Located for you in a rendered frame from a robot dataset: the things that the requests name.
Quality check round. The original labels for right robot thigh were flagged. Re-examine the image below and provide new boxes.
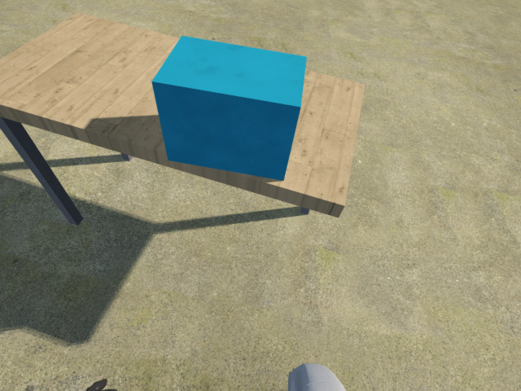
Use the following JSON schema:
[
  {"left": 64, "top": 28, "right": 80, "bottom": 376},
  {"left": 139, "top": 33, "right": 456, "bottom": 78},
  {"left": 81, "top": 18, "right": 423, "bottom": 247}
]
[{"left": 288, "top": 363, "right": 347, "bottom": 391}]

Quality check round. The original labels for table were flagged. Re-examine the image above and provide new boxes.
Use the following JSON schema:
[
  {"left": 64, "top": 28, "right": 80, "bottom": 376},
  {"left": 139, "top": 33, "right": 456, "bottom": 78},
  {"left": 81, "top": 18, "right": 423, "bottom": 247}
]
[{"left": 0, "top": 12, "right": 365, "bottom": 226}]

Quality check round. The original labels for carton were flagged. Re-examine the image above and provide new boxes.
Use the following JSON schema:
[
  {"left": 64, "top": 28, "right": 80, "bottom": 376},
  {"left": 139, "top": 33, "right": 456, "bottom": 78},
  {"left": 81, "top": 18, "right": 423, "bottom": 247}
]
[{"left": 152, "top": 36, "right": 307, "bottom": 181}]

